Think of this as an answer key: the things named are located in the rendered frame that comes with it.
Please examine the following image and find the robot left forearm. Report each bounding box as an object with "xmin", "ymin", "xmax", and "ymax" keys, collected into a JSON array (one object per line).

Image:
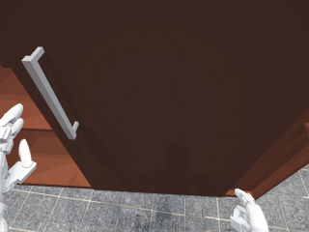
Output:
[{"xmin": 0, "ymin": 202, "xmax": 10, "ymax": 232}]

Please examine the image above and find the left robot hand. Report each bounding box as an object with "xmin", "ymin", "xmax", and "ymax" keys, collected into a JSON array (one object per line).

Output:
[{"xmin": 0, "ymin": 103, "xmax": 37, "ymax": 202}]

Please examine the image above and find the wardrobe door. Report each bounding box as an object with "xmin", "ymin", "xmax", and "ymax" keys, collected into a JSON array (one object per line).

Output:
[
  {"xmin": 0, "ymin": 0, "xmax": 309, "ymax": 197},
  {"xmin": 230, "ymin": 106, "xmax": 309, "ymax": 191}
]

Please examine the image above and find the right robot hand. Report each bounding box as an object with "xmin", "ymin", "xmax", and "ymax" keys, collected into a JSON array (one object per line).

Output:
[{"xmin": 230, "ymin": 188, "xmax": 269, "ymax": 232}]

